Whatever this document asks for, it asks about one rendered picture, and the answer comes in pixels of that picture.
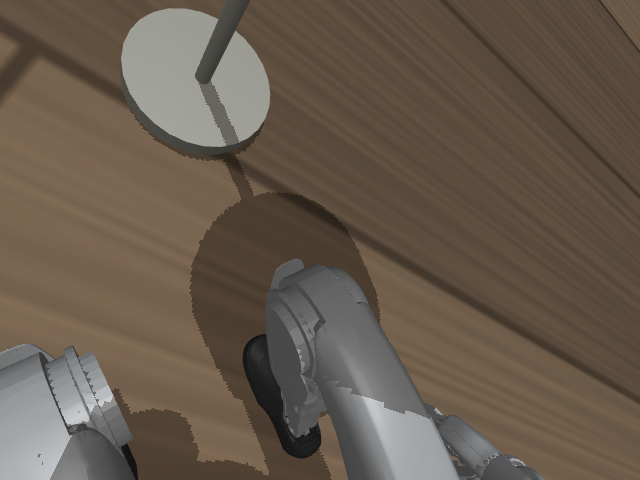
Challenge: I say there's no right robot foot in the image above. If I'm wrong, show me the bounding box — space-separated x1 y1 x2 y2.
243 334 321 458

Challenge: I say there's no right robot hand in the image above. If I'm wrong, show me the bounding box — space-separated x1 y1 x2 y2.
424 402 503 480

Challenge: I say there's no left robot foot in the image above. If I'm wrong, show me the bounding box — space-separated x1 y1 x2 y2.
121 444 138 480

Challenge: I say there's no floor lamp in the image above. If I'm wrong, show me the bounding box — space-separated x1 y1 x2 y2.
119 0 270 155

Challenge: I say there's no right robot arm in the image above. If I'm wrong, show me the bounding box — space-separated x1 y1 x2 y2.
481 454 545 480

